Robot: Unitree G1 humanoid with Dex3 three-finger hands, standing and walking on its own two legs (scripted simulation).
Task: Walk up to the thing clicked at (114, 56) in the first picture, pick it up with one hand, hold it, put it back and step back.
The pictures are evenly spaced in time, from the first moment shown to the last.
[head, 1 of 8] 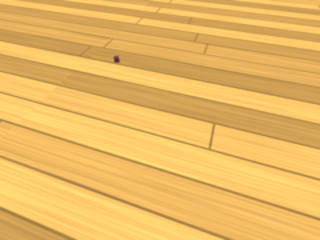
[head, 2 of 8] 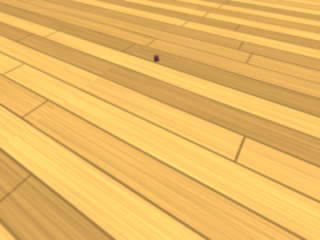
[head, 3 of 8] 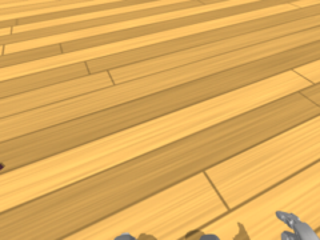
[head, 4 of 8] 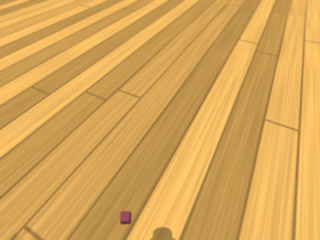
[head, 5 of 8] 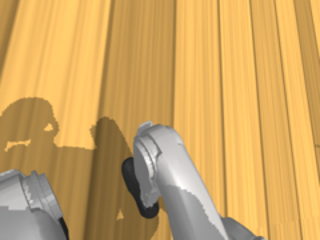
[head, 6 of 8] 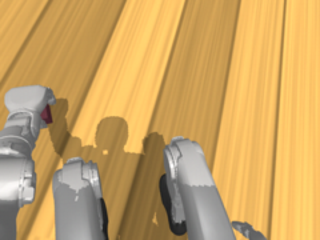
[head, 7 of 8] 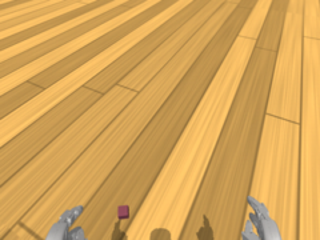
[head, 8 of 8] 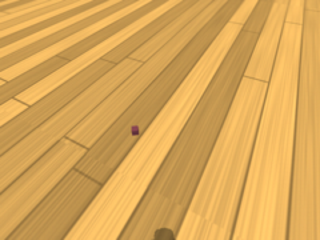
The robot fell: no
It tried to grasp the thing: yes
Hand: left
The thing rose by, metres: 0.68
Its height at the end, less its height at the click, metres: +0.00
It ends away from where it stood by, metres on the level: 0.01
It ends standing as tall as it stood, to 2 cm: yes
